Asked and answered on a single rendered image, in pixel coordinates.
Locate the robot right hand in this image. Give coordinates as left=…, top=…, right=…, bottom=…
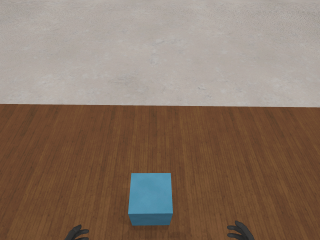
left=227, top=220, right=255, bottom=240

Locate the robot left hand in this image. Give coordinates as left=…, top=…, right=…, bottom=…
left=64, top=224, right=89, bottom=240

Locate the carton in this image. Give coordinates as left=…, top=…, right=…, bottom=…
left=128, top=173, right=173, bottom=226

